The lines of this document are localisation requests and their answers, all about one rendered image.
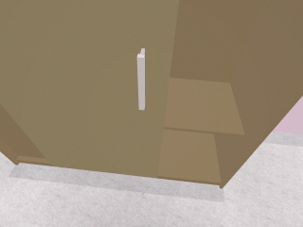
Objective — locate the wardrobe door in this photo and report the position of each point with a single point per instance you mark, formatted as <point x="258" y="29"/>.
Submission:
<point x="14" y="136"/>
<point x="68" y="78"/>

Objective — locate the handle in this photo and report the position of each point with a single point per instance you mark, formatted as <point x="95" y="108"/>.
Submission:
<point x="141" y="79"/>

